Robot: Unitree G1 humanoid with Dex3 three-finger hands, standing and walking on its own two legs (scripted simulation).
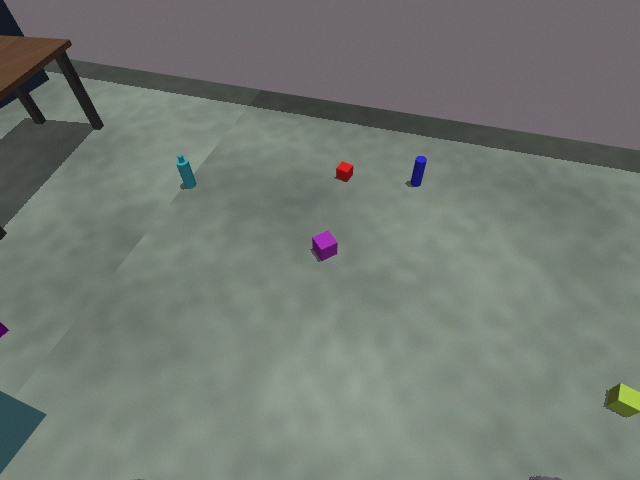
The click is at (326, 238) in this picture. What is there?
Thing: cube
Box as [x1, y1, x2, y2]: [312, 231, 337, 260]
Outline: 328,231 312,237 313,249 321,260 336,253 337,243
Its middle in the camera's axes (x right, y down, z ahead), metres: +0.02 +0.02 +1.56
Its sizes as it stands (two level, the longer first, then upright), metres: 0.074 0.074 0.074
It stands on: the floor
